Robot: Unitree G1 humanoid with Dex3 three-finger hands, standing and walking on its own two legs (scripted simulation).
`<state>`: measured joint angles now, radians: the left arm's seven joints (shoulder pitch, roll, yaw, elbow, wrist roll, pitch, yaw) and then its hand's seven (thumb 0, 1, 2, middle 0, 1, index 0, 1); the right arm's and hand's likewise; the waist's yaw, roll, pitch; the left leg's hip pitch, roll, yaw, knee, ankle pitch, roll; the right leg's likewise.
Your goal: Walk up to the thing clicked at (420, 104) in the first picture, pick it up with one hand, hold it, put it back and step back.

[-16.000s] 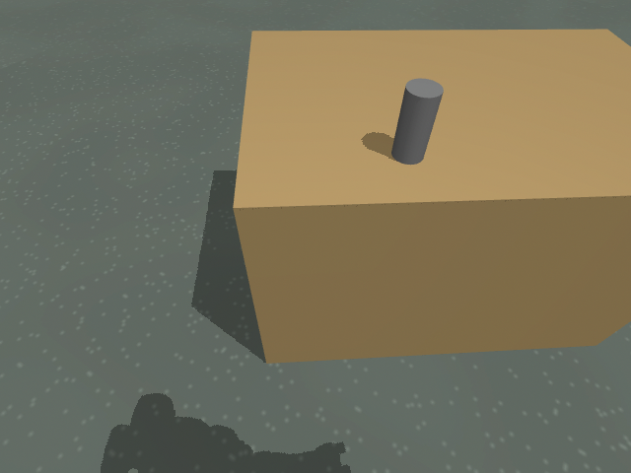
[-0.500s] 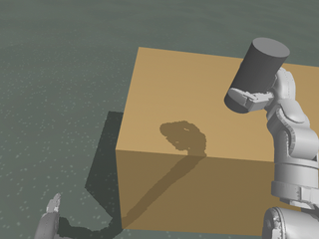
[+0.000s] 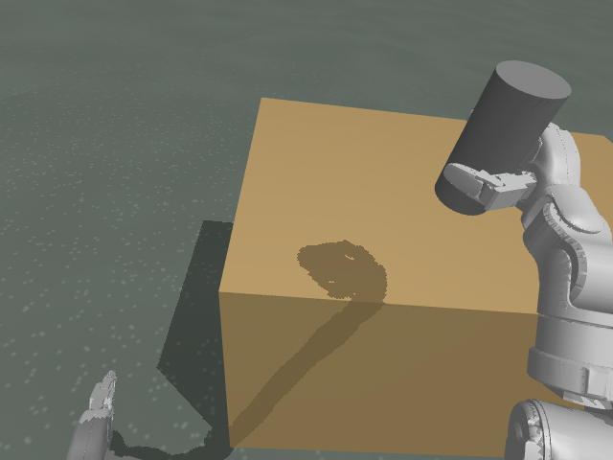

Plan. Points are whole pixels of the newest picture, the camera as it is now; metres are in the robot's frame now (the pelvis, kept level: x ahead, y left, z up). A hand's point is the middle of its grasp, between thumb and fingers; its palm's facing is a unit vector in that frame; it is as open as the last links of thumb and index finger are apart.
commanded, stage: hold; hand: right
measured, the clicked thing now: (492, 145) +0.35 -0.17 +0.30
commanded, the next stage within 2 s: none
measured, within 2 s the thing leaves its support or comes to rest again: neither
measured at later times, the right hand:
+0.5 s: hand (496, 149) +0.35 -0.17 +0.29, palm faces +0.13 +0.99 -0.01, open 9.8 cm
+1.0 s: hand (492, 159) +0.34 -0.17 +0.28, palm faces +0.11 +0.99 -0.03, open 9.8 cm
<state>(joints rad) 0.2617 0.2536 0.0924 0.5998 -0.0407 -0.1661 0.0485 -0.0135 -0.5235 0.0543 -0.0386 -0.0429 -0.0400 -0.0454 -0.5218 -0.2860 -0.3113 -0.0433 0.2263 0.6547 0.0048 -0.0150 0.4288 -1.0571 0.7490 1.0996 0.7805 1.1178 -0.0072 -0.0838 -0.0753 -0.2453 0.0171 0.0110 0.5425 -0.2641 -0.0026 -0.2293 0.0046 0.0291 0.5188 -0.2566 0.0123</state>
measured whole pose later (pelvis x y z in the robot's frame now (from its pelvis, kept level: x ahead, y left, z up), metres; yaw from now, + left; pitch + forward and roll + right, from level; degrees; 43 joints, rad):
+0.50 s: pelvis +0.00 +0.00 +0.00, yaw +0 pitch -2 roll +0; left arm 0.25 0.26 0.08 0.64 -0.05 -0.19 0.03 -0.01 -0.53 0.05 -0.04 -0.04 -0.05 -0.05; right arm -0.55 -0.30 -0.33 -0.09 0.24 0.77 0.02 -0.01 0.43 -1.06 0.74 1.11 0.78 1.12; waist -0.02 -0.09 -0.08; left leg -0.23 0.02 0.01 0.52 -0.26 -0.01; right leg -0.22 0.01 0.03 0.51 -0.26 0.01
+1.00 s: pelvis +0.01 +0.00 +0.00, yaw +0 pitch -2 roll +0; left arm 0.24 0.25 0.08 0.67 -0.05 -0.19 0.03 -0.01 -0.52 0.05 -0.04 -0.05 -0.05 -0.05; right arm -0.50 -0.30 -0.32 -0.14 0.25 0.78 0.04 -0.01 0.43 -1.06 0.74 1.11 0.77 1.13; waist -0.02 -0.10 -0.08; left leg -0.22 0.02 0.02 0.52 -0.26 -0.01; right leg -0.21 0.01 0.04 0.51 -0.26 0.01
